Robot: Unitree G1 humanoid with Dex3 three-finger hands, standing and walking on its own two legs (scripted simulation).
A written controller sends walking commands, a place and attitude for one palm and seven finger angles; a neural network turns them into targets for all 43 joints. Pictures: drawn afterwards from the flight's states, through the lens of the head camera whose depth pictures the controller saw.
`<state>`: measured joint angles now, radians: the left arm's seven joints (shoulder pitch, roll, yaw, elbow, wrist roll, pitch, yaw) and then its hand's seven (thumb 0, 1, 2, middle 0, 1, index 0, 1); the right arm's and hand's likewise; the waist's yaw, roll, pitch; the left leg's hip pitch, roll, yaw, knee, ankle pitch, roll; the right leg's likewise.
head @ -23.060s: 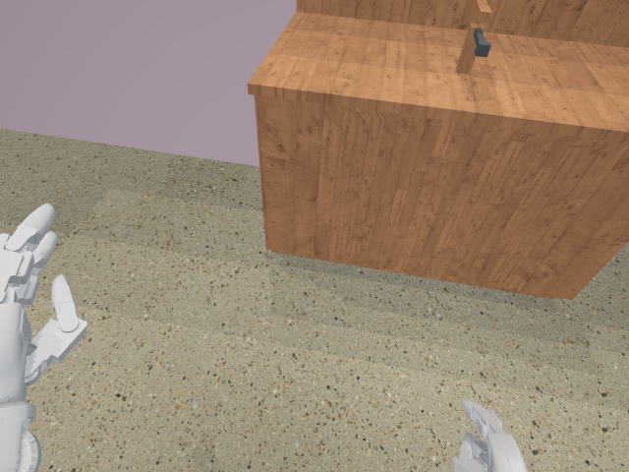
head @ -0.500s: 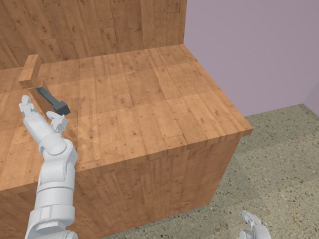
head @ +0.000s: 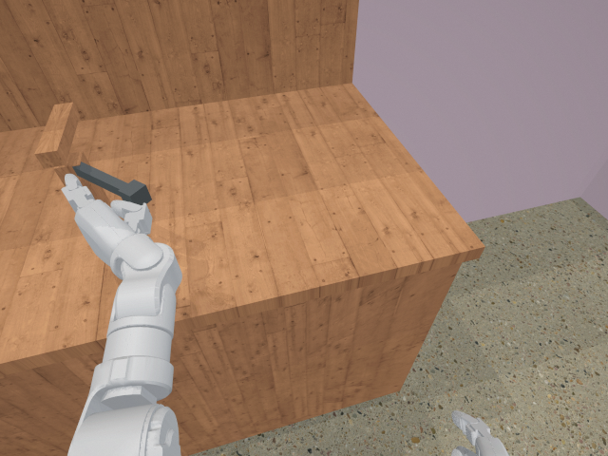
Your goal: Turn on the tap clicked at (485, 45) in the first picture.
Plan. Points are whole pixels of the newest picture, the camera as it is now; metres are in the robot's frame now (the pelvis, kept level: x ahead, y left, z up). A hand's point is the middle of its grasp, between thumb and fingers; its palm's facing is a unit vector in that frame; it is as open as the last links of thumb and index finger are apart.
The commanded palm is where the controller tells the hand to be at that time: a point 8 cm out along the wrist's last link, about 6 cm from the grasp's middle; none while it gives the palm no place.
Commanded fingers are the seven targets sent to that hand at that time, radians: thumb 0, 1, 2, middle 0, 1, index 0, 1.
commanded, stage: push the lever round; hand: left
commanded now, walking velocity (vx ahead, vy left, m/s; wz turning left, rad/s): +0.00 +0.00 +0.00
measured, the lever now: (135, 195) +0.42 +0.27 +0.14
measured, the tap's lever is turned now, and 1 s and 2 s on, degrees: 44 70 72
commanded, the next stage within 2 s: lift the hand up off the lever in 0.86 s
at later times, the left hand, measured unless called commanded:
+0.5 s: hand (162, 197) +0.42 +0.23 +0.13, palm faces +0.84 -0.54 -0.07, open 7.7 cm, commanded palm +0.37 +0.24 +0.13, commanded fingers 0.00 0.90 0.90 -0.15 -0.15 -0.15 -0.15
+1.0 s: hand (170, 183) +0.45 +0.23 +0.13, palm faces +0.84 -0.53 -0.09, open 7.8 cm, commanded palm +0.40 +0.25 +0.13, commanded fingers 0.00 0.90 0.90 -0.15 -0.15 -0.15 -0.15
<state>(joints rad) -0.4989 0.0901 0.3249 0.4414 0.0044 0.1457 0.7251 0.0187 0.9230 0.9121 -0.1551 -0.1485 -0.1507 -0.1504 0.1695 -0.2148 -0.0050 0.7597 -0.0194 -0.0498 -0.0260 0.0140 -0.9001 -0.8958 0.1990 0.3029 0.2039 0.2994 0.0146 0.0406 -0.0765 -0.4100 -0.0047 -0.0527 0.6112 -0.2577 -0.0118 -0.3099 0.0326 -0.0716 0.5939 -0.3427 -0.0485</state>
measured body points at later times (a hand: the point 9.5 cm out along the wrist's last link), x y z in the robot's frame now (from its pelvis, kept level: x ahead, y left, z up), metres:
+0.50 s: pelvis +0.00 -0.01 +0.00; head +0.01 -0.02 +0.45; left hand +0.37 +0.26 +0.14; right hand +0.13 -0.25 -0.13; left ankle +0.03 +0.13 -0.73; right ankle -0.02 -0.09 -0.73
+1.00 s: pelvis +0.00 -0.01 -0.01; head +0.02 -0.02 +0.44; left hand +0.40 +0.26 +0.14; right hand +0.09 -0.26 -0.13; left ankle +0.03 +0.13 -0.73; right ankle -0.02 -0.09 -0.73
